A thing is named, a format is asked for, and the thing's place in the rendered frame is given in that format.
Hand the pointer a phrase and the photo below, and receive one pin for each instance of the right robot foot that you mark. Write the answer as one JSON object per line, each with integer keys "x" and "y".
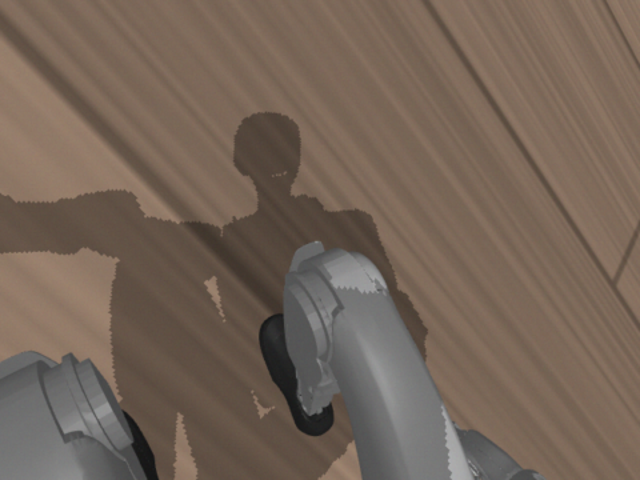
{"x": 273, "y": 347}

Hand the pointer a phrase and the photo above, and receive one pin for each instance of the right robot hand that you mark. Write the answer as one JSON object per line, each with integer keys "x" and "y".
{"x": 486, "y": 459}

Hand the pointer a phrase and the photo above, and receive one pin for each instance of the left robot foot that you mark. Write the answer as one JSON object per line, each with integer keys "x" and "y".
{"x": 142, "y": 449}

